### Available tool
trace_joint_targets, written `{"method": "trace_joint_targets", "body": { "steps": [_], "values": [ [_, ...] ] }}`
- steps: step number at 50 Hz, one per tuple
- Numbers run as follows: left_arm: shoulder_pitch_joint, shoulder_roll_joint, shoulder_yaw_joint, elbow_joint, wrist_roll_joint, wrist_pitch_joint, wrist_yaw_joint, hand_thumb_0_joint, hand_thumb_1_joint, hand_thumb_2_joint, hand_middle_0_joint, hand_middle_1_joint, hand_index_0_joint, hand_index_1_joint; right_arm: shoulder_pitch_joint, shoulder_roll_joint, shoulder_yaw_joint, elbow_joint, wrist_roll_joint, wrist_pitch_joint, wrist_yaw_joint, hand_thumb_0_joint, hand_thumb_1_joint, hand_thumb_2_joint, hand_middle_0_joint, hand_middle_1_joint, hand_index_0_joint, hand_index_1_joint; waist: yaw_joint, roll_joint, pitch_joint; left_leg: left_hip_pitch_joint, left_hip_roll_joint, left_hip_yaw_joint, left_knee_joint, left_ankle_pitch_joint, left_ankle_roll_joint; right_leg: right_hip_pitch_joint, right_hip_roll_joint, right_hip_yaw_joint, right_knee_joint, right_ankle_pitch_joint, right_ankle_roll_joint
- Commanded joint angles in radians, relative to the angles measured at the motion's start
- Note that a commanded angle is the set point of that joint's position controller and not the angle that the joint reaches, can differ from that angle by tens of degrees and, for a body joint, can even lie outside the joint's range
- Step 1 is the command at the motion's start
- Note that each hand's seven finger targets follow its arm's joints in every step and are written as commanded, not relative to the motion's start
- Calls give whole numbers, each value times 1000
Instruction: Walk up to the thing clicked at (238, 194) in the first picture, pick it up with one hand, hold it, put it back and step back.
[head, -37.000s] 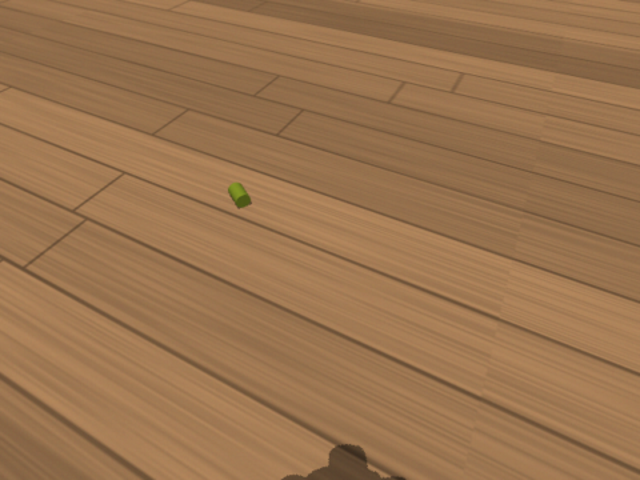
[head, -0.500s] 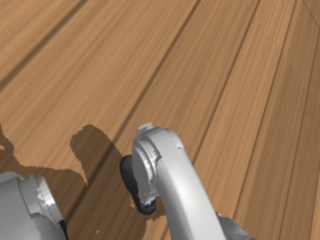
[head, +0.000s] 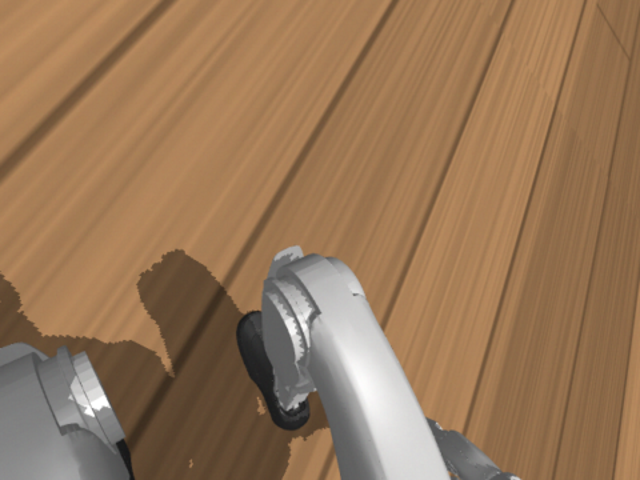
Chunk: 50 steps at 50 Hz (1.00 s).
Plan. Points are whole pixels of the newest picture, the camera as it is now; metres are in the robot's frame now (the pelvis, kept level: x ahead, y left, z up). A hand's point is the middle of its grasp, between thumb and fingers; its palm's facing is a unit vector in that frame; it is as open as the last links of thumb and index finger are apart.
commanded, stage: close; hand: left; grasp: from above
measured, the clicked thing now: out of the picture +0.48 +0.35 -0.28
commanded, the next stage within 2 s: settle in 0.94 s
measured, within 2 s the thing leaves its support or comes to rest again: leaves its support in 1.36 s
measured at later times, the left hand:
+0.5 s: hand out of the picture +0.46 +0.34 -0.25, palm faces -0.43 -0.15 -0.89, open 10.3 cm
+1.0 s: hand out of the picture +0.47 +0.35 -0.25, palm faces -0.42 -0.16 -0.89, open 9.9 cm
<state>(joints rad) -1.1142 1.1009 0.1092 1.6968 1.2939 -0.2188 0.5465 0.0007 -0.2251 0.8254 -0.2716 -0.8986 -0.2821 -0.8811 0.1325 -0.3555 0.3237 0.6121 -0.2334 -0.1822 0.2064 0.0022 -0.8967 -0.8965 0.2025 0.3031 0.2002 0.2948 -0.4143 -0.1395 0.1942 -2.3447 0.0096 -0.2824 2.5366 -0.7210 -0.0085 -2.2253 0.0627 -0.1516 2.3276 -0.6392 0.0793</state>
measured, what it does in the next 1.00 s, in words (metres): stands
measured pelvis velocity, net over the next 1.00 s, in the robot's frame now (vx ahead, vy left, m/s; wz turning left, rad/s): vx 0.00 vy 0.00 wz -0.01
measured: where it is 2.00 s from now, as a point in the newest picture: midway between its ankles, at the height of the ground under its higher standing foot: (206, 438)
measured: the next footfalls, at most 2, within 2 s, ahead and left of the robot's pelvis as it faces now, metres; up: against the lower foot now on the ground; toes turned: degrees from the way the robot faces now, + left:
none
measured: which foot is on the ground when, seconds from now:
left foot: down 0.00-1.00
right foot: down 0.00-1.00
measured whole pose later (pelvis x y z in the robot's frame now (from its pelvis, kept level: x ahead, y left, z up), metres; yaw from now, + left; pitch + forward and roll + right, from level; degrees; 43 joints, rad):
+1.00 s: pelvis +0.00 +0.00 +0.00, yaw +0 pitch +28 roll -16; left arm -1.13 1.13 0.12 1.68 1.28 -0.22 0.52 0.00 0.09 0.43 -0.62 -0.57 -0.65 -0.54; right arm 0.13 -0.37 0.34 0.60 -0.24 -0.17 0.19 0.00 -0.90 -0.90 0.20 0.30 0.20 0.29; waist -0.42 -0.14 0.22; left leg -2.35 0.01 -0.28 2.54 -0.71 0.00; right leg -2.23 0.06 -0.15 2.33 -0.63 0.08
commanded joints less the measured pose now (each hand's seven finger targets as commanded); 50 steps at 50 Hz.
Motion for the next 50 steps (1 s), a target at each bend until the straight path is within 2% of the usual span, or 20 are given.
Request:
{"method": "trace_joint_targets", "body": {
  "steps": [1, 2, 5, 8, 11, 13, 16, 20, 22, 25, 26, 27, 31, 33, 34, 37, 39, 42, 47, 50],
  "values": [
    [-241, 230, 8, -102, -12, 8, 42, 0, -141, 768, -323, -861, -341, -841, 205, -337, -101, 29, 3, 1, -9, 0, -889, -899, 200, 300, 199, 300, -58, 585, -631, 530, 41, 115, -272, 265, 9, 345, 23, -125, -175, 260, -95],
    [-248, 245, 25, -119, -15, 7, 40, 0, -128, 761, -334, -851, -351, -832, 212, -346, -100, 33, 4, 0, -9, 0, -889, -899, 200, 300, 200, 300, -58, 579, -629, 534, 45, 106, -265, 283, 5, 322, 18, -129, -172, 268, -94],
    [-239, 254, 25, -111, -24, 5, 33, 0, -91, 746, -366, -825, -382, -807, 202, -338, -90, 26, 7, 3, -13, 0, -887, -898, 199, 300, 199, 300, -59, 561, -632, 517, 43, 108, -268, 253, 7, 339, 19, -127, -181, 243, -96],
    [-240, 230, -1, -100, -33, 3, 24, 0, -48, 748, -393, -844, -414, -822, 195, -342, -100, 19, 5, 1, -19, 0, -889, -899, 199, 300, 199, 300, -61, 554, -628, 501, 39, 119, -270, 224, 14, 364, 24, -121, -191, 232, -94],
    [-242, 251, 14, -115, -33, -5, 17, 0, -13, 700, -415, -811, -440, -785, 200, -336, -81, 29, 5, 6, -18, 0, -888, -898, 199, 300, 199, 300, -56, 559, -617, 507, 45, 103, -268, 237, 6, 330, 18, -133, -183, 229, -97],
    [-237, 239, -5, -115, -29, -13, 16, 0, 18, 699, -443, -797, -465, -773, 199, -340, -85, 18, 4, 8, -22, 0, -887, -898, 200, 300, 199, 300, -67, 554, -630, 518, 43, 107, -271, 234, 10, 357, 23, -130, -185, 234, -93],
    [-232, 233, -6, -115, -26, -19, 17, 0, 44, 680, -455, -793, -481, -765, 194, -335, -77, 22, 3, 6, -19, 0, -887, -898, 200, 300, 199, 300, -61, 557, -613, 515, 43, 105, -263, 246, 7, 337, 21, -133, -176, 238, -95],
    [-257, 289, 33, -163, -10, -21, 36, 0, 116, 620, -516, -733, -544, -704, 200, -336, -73, 23, 1, 7, -17, 0, -887, -898, 199, 300, 199, 300, -44, 597, -656, 554, 47, 101, -260, 294, 1, 343, 18, -131, -167, 268, -97],
    [-226, 281, 30, -124, -5, -17, 38, 0, 138, 617, -536, -720, -562, -692, 196, -339, -73, 25, 0, 6, -14, 0, -888, -899, 199, 300, 199, 300, -51, 592, -624, 542, 47, 103, -262, 282, -1, 326, 18, -131, -166, 255, -97],
    [-299, 270, 16, -195, -9, -16, 48, 0, 190, 614, -567, -725, -597, -694, 178, -350, -90, 2, -2, 2, -18, 0, -887, -898, 199, 300, 199, 300, -52, 622, -659, 543, 44, 109, -271, 272, 1, 349, 20, -130, -175, 265, -98],
    [-238, 272, 21, -114, -3, 0, 47, 0, 182, 609, -571, -708, -596, -681, 199, -342, -90, 23, -4, 2, -18, 0, -888, -899, 199, 300, 199, 300, -53, 591, -645, 543, 45, 113, -269, 263, 7, 363, 22, -124, -178, 264, -94],
    [-246, 277, 23, -129, -6, 2, 49, 0, 203, 624, -587, -706, -611, -680, 197, -345, -92, 24, 0, 2, -17, 0, -888, -898, 199, 300, 199, 300, -50, 585, -636, 515, 44, 116, -266, 249, 10, 355, 25, -123, -179, 251, -94],
    [-255, 271, 34, -142, -6, 10, 40, 0, 285, 620, -653, -690, -676, -665, 209, -359, -100, 34, 1, -2, -12, 0, -888, -898, 199, 300, 199, 300, -60, 604, -632, 549, 51, 98, -258, 301, -3, 304, 14, -132, -165, 269, -99],
    [-237, 283, 46, -131, -6, 12, 38, 0, 322, 599, -680, -674, -705, -648, 209, -347, -85, 28, -1, 3, -12, 0, -887, -898, 199, 300, 199, 300, -57, 594, -641, 556, 52, 96, -256, 320, -2, 324, 16, -134, -165, 281, -98],
    [-235, 266, 33, -115, -8, 13, 30, 0, 355, 584, -700, -667, -728, -638, 204, -348, -87, 22, 1, 1, -11, 0, -886, -898, 199, 300, 199, 300, -62, 579, -610, 523, 45, 105, -248, 291, 3, 318, 14, -128, -169, 262, -99],
    [-232, 294, 46, -116, -16, 12, 25, 0, 403, 596, -734, -674, -762, -644, 194, -355, -91, 14, 3, 6, -18, 0, -885, -898, 199, 300, 199, 300, -48, 569, -624, 516, 45, 111, -255, 269, 5, 341, 17, -126, -180, 249, -100],
    [-219, 276, 28, -100, -22, 13, 16, 0, 433, 602, -763, -664, -789, -637, 194, -356, -93, 9, 3, 7, -20, 0, -886, -898, 199, 300, 199, 300, -51, 561, -620, 515, 45, 111, -262, 250, 7, 338, 19, -123, -181, 233, -98],
    [-222, 294, 38, -115, -23, 9, 11, 0, 476, 617, -804, -657, -826, -634, 194, -352, -80, 5, 2, 10, -21, 0, -887, -899, 199, 300, 199, 300, -56, 545, -619, 490, 42, 113, -253, 249, 12, 351, 19, -125, -186, 235, -98],
    [-220, 284, 22, -111, -27, 4, 10, 0, 550, 600, -863, -632, -885, -608, 200, -358, -84, 9, -4, 17, -30, 0, -887, -898, 199, 300, 199, 300, -55, 564, -641, 512, 46, 109, -266, 255, 8, 378, 23, -130, -186, 248, -95],
    [-216, 277, 21, -100, -24, 0, 7, 0, 574, 585, -889, -607, -909, -586, 194, -351, -74, 13, -1, 20, -30, 0, -888, -899, 199, 300, 199, 300, -54, 559, -596, 497, 47, 101, -264, 239, 4, 328, 19, -136, -180, 224, -100]
  ]
}}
